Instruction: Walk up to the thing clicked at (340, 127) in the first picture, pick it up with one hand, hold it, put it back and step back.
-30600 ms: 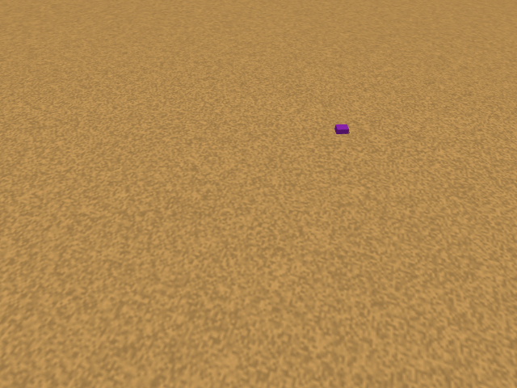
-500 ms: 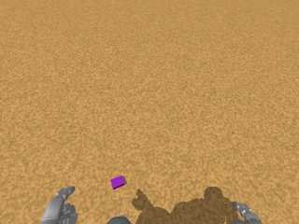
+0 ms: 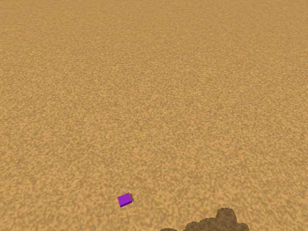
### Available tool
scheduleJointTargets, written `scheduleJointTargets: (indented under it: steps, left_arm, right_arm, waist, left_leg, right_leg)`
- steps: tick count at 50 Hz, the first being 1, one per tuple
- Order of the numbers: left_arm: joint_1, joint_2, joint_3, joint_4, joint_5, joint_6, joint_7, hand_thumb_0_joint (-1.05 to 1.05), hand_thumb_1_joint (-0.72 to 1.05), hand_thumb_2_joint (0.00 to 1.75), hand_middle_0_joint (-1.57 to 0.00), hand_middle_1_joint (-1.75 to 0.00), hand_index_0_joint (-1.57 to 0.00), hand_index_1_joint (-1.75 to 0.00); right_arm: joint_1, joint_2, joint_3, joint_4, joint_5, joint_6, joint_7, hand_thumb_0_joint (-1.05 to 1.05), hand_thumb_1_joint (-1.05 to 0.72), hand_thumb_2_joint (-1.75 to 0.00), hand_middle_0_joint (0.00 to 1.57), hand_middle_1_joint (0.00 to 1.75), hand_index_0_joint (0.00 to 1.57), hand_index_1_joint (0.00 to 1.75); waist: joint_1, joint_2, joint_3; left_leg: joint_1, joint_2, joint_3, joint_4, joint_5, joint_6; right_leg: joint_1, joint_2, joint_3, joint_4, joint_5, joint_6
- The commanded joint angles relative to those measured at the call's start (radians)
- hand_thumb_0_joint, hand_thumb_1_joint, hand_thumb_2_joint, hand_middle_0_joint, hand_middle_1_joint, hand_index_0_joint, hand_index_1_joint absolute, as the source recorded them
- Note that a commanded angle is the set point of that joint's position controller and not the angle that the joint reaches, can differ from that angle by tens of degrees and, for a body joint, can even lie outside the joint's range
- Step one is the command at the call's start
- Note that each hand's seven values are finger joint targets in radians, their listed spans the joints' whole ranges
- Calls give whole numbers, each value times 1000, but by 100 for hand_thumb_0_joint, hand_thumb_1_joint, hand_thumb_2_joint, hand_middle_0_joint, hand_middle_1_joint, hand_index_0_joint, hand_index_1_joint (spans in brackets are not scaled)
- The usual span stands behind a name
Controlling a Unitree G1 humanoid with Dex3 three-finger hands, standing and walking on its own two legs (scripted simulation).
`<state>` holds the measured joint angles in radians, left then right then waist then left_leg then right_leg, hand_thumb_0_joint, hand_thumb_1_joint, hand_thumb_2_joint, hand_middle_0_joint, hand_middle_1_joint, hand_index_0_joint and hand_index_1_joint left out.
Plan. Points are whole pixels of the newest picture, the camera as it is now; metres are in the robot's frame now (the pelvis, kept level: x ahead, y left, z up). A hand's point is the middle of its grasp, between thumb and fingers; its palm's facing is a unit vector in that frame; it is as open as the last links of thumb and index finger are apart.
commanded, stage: stand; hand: left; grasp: from above
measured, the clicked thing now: (124, 199) +0.43 +0.22 -0.76
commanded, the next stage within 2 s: step back in 1.84 s
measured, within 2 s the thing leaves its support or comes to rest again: neither
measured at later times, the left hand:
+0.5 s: hand out of the picture +0.05 +0.24 -0.16, palm faces +0.02 -0.94 -0.34, open 7.4 cm
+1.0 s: hand out of the picture +0.09 +0.24 -0.15, palm faces +0.01 -0.94 -0.34, open 7.4 cm
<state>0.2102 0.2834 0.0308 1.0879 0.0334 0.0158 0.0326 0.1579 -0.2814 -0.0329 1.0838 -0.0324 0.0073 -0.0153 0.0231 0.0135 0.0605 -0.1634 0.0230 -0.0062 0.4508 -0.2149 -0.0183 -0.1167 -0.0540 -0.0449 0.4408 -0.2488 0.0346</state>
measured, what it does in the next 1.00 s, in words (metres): stands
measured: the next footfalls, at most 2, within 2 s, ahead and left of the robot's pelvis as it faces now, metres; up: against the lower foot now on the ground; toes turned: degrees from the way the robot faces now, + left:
none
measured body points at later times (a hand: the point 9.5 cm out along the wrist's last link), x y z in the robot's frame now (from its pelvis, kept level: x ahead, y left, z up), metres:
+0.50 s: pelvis +0.00 -0.01 +0.01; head +0.01 -0.01 +0.45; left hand +0.05 +0.28 -0.13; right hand +0.06 -0.29 -0.14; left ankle +0.02 +0.13 -0.74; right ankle +0.00 -0.14 -0.74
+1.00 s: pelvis +0.02 -0.01 +0.01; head +0.03 -0.01 +0.46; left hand +0.09 +0.29 -0.13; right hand +0.09 -0.30 -0.13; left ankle +0.02 +0.13 -0.74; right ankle +0.00 -0.14 -0.74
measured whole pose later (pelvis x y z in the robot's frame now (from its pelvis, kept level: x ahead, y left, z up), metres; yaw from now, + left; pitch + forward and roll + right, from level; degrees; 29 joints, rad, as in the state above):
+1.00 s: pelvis +0.02 -0.01 +0.01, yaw -1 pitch -3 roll +0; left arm 0.10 0.31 0.03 1.16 0.02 0.00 0.02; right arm 0.10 -0.32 -0.01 1.14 -0.02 0.00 -0.01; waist 0.01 0.01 0.06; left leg -0.11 0.04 0.00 0.34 -0.18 -0.03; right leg -0.07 -0.04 -0.04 0.33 -0.21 0.03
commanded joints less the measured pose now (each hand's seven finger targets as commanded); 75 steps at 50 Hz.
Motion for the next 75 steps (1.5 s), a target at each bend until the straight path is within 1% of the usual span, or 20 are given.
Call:
scheduleJointTargets:
  steps: [1,6,8,13,23,29,30,31,33,35,43,46,48,50,54,56,60,62,69,75]
  left_arm:
    - [-40,201,37,-36,2,-30,8,0,90,90,-20,-30,-20,-30]
    - [-55,210,38,-13,0,-31,4,0,90,90,-20,-30,-20,-30]
    - [-53,208,36,-3,-1,-33,4,0,90,90,-20,-30,-20,-30]
    - [-71,217,38,5,-6,-38,2,0,90,90,-20,-30,-20,-30]
    - [-92,223,37,19,-11,-37,0,0,90,90,-20,-30,-20,-30]
    - [-92,212,32,29,-12,-36,-5,0,90,90,-20,-30,-20,-30]
    - [-108,226,37,23,-12,-36,-4,0,90,90,-20,-30,-20,-30]
    - [-109,228,38,19,-11,-36,-4,0,90,90,-20,-30,-20,-30]
    - [-106,212,34,25,-13,-35,-5,0,90,90,-20,-30,-20,-30]
    - [-111,220,35,22,-13,-37,-4,0,90,90,-20,-30,-20,-30]
    - [-122,225,37,17,-15,-38,-5,0,90,90,-20,-30,-20,-30]
    - [-125,226,36,14,-15,-39,-7,0,90,90,-20,-30,-20,-30]
    - [-135,232,37,14,-16,-38,-7,0,90,90,-20,-30,-20,-30]
    - [-134,235,36,13,-16,-38,-8,0,90,90,-20,-30,-20,-30]
    - [-131,234,34,9,-16,-42,-9,0,90,90,-20,-30,-20,-30]
    - [-139,241,36,4,-15,-43,-9,0,90,90,-20,-30,-20,-30]
    - [-135,241,32,8,-15,-42,-11,0,90,90,-20,-30,-20,-30]
    - [-144,246,35,3,-14,-42,-11,0,90,90,-20,-30,-20,-30]
    - [-138,249,32,-4,-17,-47,-13,0,90,90,-20,-30,-20,-30]
    - [-132,255,31,-4,-18,-42,-14,0,90,90,-20,-30,-20,-30]
  right_arm:
    - [-36,-196,-39,-47,5,-22,-13,0,-90,-90,20,30,20,30]
    - [-42,-198,-36,-32,5,-20,-10,0,-90,-90,20,30,20,30]
    - [-42,-195,-35,-30,6,-21,-7,0,-90,-90,20,30,20,30]
    - [-43,-200,-27,-18,6,-26,-7,0,-90,-90,20,30,20,30]
    - [-49,-211,-17,-7,10,-28,-9,0,-90,-90,20,30,20,30]
    - [-52,-214,-11,2,13,-28,-9,0,-90,-90,20,30,20,30]
    - [-45,-214,-10,3,12,-28,-10,0,-90,-90,20,30,20,30]
    - [-51,-220,-12,1,12,-30,-10,0,-90,-90,20,30,20,30]
    - [-59,-214,-9,4,12,-31,-11,0,-90,-90,20,30,20,30]
    - [-59,-223,-13,3,14,-31,-10,0,-90,-90,20,30,20,30]
    - [-77,-233,-14,2,14,-33,-12,0,-90,-90,20,30,20,30]
    - [-79,-238,-13,5,14,-33,-11,0,-90,-90,20,30,20,30]
    - [-78,-229,-10,8,14,-32,-9,0,-90,-90,20,30,20,30]
    - [-87,-235,-13,5,15,-31,-8,0,-90,-90,20,30,20,30]
    - [-96,-242,-14,4,16,-34,-6,0,-90,-90,20,30,20,30]
    - [-97,-248,-14,2,15,-34,-6,0,-90,-90,20,30,20,30]
    - [-99,-245,-13,4,15,-30,-3,0,-90,-90,20,30,20,30]
    - [-96,-246,-14,2,14,-29,-2,0,-90,-90,20,30,20,30]
    - [-100,-248,-12,1,16,-35,0,0,-90,-90,20,30,20,30]
    - [-94,-255,-13,4,15,-32,-1,0,-90,-90,20,30,20,30]
  waist:
    - [-8,-6,5]
    - [-8,-8,21]
    - [-9,-20,14]
    - [-9,-3,-12]
    - [-12,-10,-28]
    - [-10,0,-30]
    - [-16,-3,-32]
    - [-13,-4,-44]
    - [-10,7,-52]
    - [-13,-10,-58]
    - [-15,-8,-89]
    - [-16,3,-77]
    - [-20,-9,-63]
    - [-16,-11,-65]
    - [-14,-3,-79]
    - [-18,-2,-82]
    - [-20,-12,-56]
    - [-24,-17,-56]
    - [-19,-8,-82]
    - [-21,-2,-73]
  left_leg:
    - [-10,72,-96,-140,-10,38]
    - [-28,75,-100,-157,-58,36]
    - [-10,74,-97,-150,-34,36]
    - [13,81,-92,-146,35,36]
    - [29,90,-82,-149,114,36]
    - [32,91,-81,-154,104,34]
    - [24,91,-79,-156,110,34]
    - [39,97,-81,-155,147,33]
    - [47,98,-77,-150,171,34]
    - [59,100,-76,-143,209,33]
    - [84,110,-70,-132,268,36]
    - [72,105,-65,-140,255,34]
    - [64,104,-68,-152,217,28]
    - [69,107,-70,-153,209,30]
    - [74,109,-70,-146,247,32]
    - [69,109,-64,-143,234,35]
    - [64,105,-68,-158,164,30]
    - [55,104,-67,-161,154,32]
    - [74,109,-68,-152,246,29]
    - [65,109,-65,-159,193,30]
  right_leg:
    - [-39,-57,74,-135,30,-40]
    - [-38,-55,75,-154,-13,-37]
    - [-40,-62,82,-166,-21,-37]
    - [-14,-71,88,-167,56,-39]
    - [8,-73,87,-169,113,-41]
    - [15,-70,81,-172,115,-38]
    - [22,-74,86,-171,135,-41]
    - [24,-75,85,-164,150,-43]
    - [29,-74,80,-160,167,-42]
    - [27,-73,77,-162,188,-39]
    - [46,-80,74,-152,254,-38]
    - [45,-80,77,-160,253,-36]
    - [36,-78,77,-165,203,-35]
    - [35,-78,76,-166,189,-36]
    - [46,-80,76,-164,225,-38]
    - [49,-85,82,-167,236,-39]
    - [22,-78,78,-183,156,-36]
    - [22,-80,82,-187,158,-39]
    - [44,-82,76,-169,230,-38]
    - [37,-85,82,-171,195,-45]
